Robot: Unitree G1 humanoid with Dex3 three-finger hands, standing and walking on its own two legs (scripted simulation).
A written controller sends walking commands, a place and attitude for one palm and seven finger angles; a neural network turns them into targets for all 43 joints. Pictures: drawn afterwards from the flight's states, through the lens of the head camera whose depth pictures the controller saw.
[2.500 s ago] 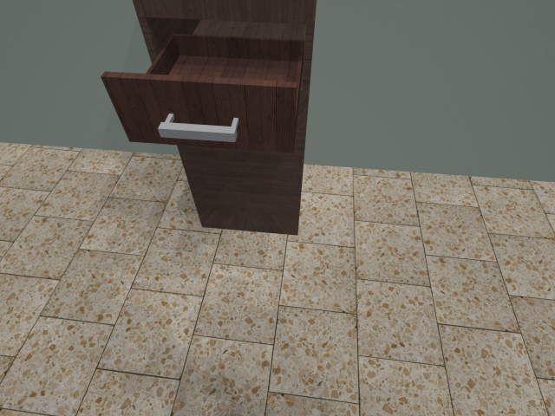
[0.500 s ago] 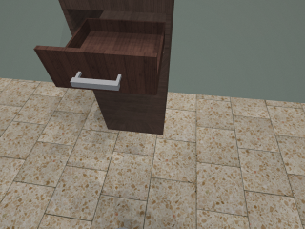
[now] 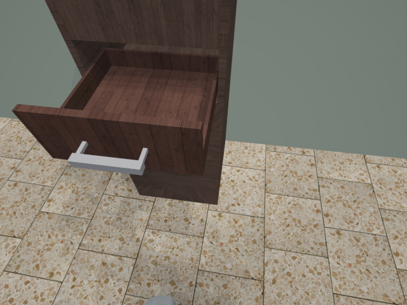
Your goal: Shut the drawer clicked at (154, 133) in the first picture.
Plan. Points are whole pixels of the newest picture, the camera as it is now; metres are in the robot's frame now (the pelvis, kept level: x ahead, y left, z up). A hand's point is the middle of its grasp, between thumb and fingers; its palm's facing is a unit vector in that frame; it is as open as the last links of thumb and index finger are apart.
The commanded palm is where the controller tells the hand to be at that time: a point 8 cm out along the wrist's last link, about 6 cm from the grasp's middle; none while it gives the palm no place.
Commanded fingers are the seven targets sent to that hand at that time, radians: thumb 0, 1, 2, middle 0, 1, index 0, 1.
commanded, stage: come to a stop and stand still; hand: left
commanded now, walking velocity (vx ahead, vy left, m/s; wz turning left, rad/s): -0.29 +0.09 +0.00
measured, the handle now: (110, 156) +0.38 +0.24 +0.05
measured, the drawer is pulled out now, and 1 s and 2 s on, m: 0.27 0.27 0.27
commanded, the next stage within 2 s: look again from close up in 1.20 s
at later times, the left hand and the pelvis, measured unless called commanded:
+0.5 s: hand out of the picture +0.10 +0.18 -0.16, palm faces +0.01 -0.96 -0.28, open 7.3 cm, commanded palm none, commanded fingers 0.00 0.90 0.90 -0.20 -0.30 -0.20 -0.30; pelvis +0.04 -0.02 +0.01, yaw -1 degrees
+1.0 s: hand out of the picture +0.05 +0.22 -0.16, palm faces -0.04 -0.97 -0.24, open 7.3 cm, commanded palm none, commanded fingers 0.00 0.90 0.90 -0.20 -0.30 -0.20 -0.30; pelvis -0.01 +0.03 +0.00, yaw -3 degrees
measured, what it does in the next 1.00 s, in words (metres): steps on the spot: left foot, then left foot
